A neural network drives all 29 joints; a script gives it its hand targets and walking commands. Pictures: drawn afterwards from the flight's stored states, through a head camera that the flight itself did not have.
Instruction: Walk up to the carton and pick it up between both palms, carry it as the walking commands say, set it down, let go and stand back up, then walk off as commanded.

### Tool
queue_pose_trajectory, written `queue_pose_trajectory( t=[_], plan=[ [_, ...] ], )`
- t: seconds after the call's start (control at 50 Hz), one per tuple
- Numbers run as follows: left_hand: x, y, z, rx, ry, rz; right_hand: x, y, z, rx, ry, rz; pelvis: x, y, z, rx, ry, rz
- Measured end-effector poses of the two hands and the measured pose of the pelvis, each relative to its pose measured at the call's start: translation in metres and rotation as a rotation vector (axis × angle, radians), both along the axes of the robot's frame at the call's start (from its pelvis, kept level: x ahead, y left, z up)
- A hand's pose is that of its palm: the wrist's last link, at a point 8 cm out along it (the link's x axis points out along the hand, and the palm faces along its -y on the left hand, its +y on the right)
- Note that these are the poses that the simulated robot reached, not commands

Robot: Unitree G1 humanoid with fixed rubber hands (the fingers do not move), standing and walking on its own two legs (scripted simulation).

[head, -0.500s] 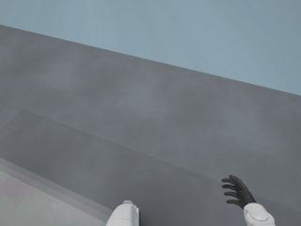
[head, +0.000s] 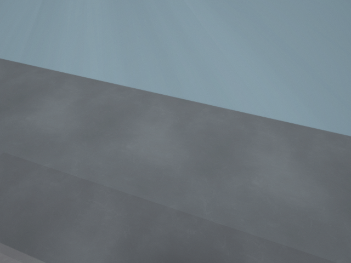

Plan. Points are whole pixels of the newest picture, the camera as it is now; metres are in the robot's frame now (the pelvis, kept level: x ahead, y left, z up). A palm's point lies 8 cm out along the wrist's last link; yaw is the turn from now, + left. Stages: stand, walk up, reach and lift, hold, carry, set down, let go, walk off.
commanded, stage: stand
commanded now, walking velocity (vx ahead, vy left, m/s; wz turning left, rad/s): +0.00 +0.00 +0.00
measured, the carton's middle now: out of the picture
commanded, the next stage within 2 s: none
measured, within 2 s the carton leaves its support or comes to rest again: neither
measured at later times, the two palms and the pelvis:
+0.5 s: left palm out of the picture +0.03 +0.19 -0.13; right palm out of the picture +0.03 -0.26 -0.14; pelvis +0.03 -0.03 +0.01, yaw +1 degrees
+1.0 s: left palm out of the picture +0.00 +0.16 -0.14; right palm out of the picture +0.01 -0.25 -0.14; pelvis +0.04 -0.04 +0.01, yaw +0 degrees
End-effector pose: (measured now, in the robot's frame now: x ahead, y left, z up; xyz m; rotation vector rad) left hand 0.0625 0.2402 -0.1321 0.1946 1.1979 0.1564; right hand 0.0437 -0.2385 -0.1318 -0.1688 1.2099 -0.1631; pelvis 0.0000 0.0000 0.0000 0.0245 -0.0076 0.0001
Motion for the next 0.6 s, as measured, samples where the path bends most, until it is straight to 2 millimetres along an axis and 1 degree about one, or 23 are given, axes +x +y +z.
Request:
queue_pose_trajectory(
  t=[0.12,0.32,0.6],
  plan=[
    [-0.009,-0.018,0.007,-0.010,0.029,0.016,-0.001,-0.006,-0.002,0.026,0.042,-0.018,0.012,-0.011,0.007,-0.016,-0.010,0.008],
    [-0.025,-0.038,0.002,-0.029,0.107,0.045,-0.012,-0.020,-0.003,0.012,0.141,-0.031,0.025,-0.025,0.010,-0.019,-0.017,0.013],
    [-0.042,-0.056,-0.002,-0.044,0.188,0.064,-0.021,-0.019,-0.007,0.030,0.212,-0.036,0.035,-0.036,0.010,-0.020,-0.016,0.011]
  ],
)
